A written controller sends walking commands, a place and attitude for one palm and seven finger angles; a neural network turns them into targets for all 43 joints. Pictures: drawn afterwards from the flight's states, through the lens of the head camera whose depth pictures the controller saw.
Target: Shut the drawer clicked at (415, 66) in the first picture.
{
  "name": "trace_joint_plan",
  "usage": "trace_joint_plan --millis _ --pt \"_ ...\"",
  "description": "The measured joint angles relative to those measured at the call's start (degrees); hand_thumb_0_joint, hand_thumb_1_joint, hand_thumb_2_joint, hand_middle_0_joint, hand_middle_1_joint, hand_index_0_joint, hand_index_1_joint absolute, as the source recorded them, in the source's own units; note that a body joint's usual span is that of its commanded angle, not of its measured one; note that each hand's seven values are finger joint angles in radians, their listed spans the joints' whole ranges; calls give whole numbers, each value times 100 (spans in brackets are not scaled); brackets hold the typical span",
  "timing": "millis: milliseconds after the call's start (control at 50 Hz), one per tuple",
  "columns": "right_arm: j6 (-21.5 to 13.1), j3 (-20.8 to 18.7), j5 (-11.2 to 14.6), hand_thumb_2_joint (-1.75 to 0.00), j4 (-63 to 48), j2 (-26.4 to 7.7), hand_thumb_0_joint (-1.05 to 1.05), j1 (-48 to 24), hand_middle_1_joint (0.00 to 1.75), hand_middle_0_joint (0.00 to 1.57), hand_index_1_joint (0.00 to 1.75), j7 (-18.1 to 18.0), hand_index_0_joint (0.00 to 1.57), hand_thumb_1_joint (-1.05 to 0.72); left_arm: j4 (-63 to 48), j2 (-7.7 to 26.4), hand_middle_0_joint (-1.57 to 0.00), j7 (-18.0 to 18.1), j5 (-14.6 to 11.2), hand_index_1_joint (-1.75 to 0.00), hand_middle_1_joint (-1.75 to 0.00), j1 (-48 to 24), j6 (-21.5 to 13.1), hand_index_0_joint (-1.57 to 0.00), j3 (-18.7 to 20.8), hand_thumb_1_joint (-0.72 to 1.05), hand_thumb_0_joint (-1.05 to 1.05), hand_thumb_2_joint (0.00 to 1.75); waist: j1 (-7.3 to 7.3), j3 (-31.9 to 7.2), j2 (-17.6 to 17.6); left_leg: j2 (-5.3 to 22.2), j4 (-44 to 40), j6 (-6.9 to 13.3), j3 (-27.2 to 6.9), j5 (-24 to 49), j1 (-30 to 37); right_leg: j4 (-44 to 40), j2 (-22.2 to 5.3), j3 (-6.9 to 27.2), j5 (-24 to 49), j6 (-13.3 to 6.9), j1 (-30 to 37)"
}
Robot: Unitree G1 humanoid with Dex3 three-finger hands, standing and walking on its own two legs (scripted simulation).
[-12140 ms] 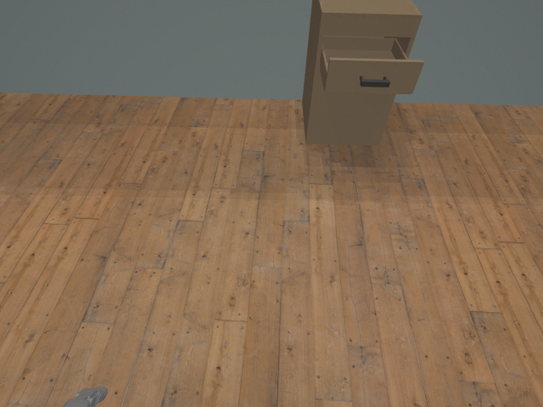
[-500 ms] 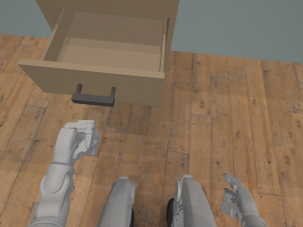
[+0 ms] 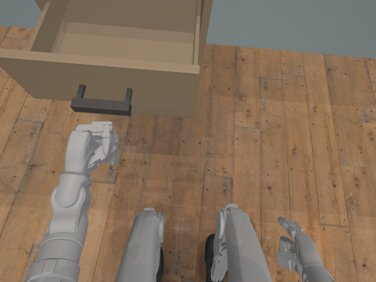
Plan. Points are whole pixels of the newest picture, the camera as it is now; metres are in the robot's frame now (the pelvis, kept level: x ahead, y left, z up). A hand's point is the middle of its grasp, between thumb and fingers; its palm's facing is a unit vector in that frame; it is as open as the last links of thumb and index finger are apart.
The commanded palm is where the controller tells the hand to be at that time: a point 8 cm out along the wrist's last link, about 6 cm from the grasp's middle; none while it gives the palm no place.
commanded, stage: bring the fist close to the handle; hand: left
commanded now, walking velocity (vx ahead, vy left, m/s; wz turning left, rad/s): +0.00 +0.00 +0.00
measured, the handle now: (103, 98) +0.48 +0.20 +0.00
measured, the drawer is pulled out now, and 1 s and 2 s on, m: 0.23 0.22 0.08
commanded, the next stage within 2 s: push the drawer shut in 0.30 s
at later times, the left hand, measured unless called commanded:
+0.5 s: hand (117, 148) +0.37 +0.15 +0.00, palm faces -0.07 -1.00 -0.06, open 3.2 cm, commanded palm +0.37 +0.20 +0.00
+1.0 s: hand (117, 128) +0.41 +0.16 +0.00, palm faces -0.06 -1.00 -0.07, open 2.8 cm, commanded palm +0.42 +0.20 +0.00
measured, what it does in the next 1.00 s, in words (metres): stands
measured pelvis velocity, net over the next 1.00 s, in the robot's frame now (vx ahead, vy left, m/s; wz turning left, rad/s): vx -0.01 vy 0.00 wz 0.01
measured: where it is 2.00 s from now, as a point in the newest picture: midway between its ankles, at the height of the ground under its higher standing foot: (183, 280)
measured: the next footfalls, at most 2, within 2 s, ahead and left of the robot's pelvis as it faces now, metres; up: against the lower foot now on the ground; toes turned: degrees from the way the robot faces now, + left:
none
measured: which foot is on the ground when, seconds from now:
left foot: down 0.00-1.00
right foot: down 0.00-1.00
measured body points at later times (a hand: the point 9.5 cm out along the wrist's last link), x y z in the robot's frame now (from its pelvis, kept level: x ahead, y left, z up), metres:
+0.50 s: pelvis +0.00 +0.00 +0.00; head +0.17 +0.02 +0.42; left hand +0.37 +0.21 +0.01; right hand +0.18 -0.25 -0.11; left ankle +0.03 +0.11 -0.51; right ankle +0.08 -0.12 -0.51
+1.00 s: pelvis -0.01 +0.00 +0.00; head +0.17 +0.03 +0.41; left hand +0.41 +0.22 +0.00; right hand +0.13 -0.26 -0.12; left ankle +0.03 +0.11 -0.51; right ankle +0.08 -0.12 -0.51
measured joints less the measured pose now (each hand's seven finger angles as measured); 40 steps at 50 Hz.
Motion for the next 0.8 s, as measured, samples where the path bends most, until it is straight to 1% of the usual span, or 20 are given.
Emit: trace_joint_plan --millis 140,280,480,560,700,800 --pt "102 -5 35 -89 -15 8 1 40 30 20 30 32 20 -90 -329 -49 -140 53 2 -160 -160 171 63 -139 -121 90 1 90 30 34 21 -3 -36 17 32 26 23 -29 0 32 28 18 13" --pt "94 31 24 -89 -15 22 1 37 30 20 30 5 20 -90 -174 -64 -140 171 80 -160 -160 114 47 -140 -158 90 1 90 26 8 17 -18 -67 12 19 51 32 -57 -12 21 41 14 32" --pt "119 16 26 -89 -49 11 1 0 30 20 30 1 20 -90 -116 -21 -140 131 67 -160 -160 -2 63 -140 -131 90 1 90 4 6 7 -11 -63 5 1 33 49 -63 -2 6 27 8 55" --pt "102 32 14 -89 -11 -4 1 -17 30 20 30 -27 20 -90 103 5 -140 165 117 -160 -160 -201 36 -140 -117 90 1 90 -6 17 -5 -19 -67 5 -4 41 36 -64 -10 2 28 10 46" --pt "83 45 -19 -89 52 2 1 -19 30 20 30 -49 20 -90 459 134 -140 137 114 -160 -160 -738 33 -140 75 89 1 90 -103 35 18 -13 -20 -2 -33 46 -78 -45 -3 -25 44 5 -49" --pt "145 36 -9 -89 81 -13 1 97 30 20 30 -27 20 -90 551 142 -140 86 95 -160 -160 -798 39 -140 89 88 0 92 -93 60 34 -17 -62 12 -8 65 -61 -83 -4 0 64 21 -38"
